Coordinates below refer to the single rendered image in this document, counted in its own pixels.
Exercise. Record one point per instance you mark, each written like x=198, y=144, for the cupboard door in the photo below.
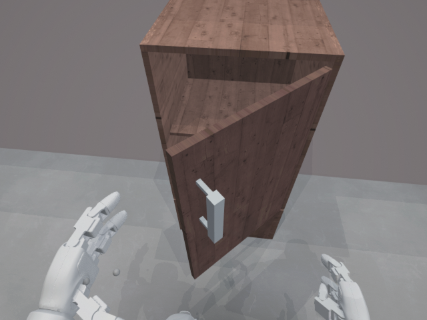
x=250, y=158

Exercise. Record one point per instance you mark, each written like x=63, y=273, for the robot left hand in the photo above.
x=77, y=259

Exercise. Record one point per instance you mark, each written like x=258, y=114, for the handle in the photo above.
x=215, y=212

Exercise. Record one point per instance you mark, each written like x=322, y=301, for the robot right hand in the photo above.
x=347, y=301

